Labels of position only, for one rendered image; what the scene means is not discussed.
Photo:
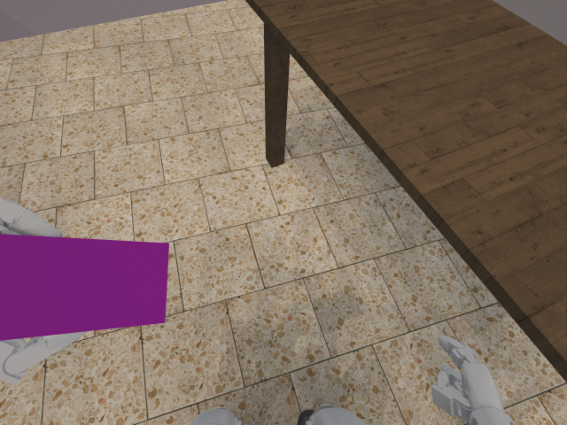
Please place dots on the robot right forearm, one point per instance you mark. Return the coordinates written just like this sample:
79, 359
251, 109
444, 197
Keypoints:
490, 416

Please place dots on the robot right hand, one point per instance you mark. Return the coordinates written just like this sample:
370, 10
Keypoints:
471, 389

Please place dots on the robot left hand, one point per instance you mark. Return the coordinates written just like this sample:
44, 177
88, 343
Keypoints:
16, 355

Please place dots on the table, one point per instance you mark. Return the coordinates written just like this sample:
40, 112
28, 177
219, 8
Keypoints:
465, 104

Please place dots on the robot right shin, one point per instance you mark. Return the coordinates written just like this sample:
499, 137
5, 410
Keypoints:
321, 407

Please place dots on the sponge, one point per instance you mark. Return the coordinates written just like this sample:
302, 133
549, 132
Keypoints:
59, 285

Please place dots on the robot right thigh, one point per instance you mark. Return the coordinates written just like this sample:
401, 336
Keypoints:
334, 416

